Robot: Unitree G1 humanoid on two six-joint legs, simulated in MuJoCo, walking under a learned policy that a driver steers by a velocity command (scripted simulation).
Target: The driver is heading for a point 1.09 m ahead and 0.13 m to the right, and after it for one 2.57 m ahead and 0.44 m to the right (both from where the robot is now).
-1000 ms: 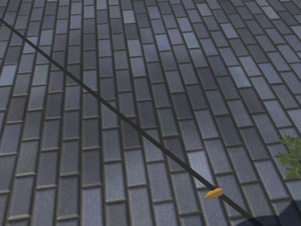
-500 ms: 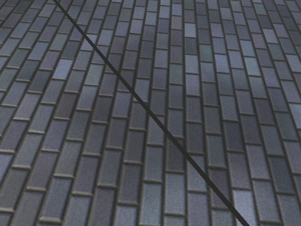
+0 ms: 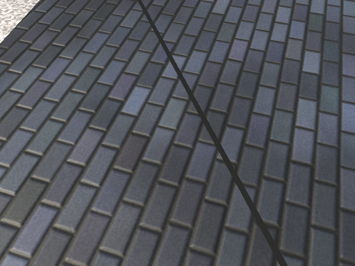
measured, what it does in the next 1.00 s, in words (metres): walks ahead: left foot, then right foot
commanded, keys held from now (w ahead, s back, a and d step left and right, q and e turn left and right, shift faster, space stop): w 0.64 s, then w+e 0.36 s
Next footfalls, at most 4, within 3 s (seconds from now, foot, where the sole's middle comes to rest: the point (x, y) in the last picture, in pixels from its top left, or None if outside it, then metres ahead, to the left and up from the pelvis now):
0.36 left None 0.37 0.16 -0.77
0.92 right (205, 214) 0.68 -0.07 -0.77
1.40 left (174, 152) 0.99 0.06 -0.77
1.92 right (245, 132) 1.11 -0.28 -0.77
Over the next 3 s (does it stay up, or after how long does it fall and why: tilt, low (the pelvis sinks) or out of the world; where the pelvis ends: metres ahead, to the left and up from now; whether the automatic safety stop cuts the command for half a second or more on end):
stays up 1.58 -0.32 -0.01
